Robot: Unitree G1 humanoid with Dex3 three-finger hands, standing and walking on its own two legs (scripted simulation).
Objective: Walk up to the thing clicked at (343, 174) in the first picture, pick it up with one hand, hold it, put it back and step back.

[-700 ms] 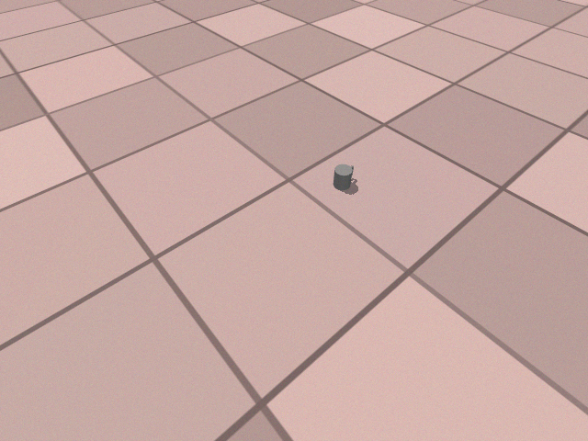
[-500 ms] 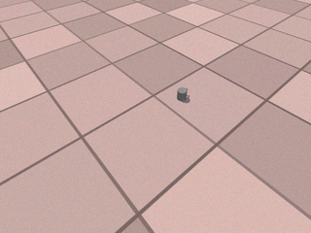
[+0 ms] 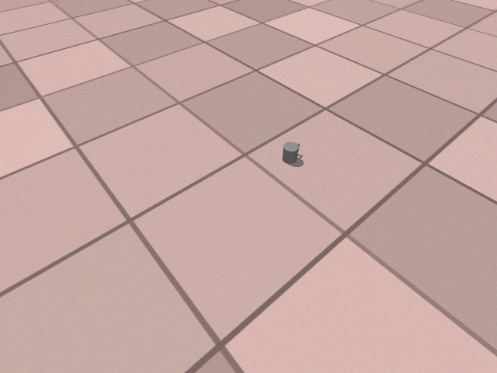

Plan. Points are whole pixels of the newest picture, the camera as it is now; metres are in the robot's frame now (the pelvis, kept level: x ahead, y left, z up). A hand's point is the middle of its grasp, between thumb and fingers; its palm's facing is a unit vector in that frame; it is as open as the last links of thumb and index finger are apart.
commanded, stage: stand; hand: left
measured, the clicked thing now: (292, 151) +1.43 -0.24 -0.73
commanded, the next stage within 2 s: walk up in 0.42 s
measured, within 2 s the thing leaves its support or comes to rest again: neither
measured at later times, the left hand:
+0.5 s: hand out of the picture +0.07 +0.26 -0.16, palm faces -0.06 -0.94 -0.33, open 7.4 cm
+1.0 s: hand (177, 343) +0.23 +0.15 -0.15, palm faces -0.18 -0.92 -0.36, open 7.4 cm
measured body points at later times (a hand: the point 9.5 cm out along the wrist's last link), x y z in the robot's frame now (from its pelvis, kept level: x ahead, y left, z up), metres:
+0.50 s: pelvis +0.01 +0.00 +0.00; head +0.01 +0.00 +0.45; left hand +0.07 +0.31 -0.13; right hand +0.08 -0.31 -0.13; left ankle +0.00 +0.11 -0.75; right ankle -0.01 -0.13 -0.73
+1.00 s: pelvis +0.15 -0.11 -0.01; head +0.15 -0.12 +0.44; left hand +0.24 +0.20 -0.12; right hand +0.17 -0.44 -0.13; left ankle +0.25 +0.01 -0.71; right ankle +0.12 -0.22 -0.75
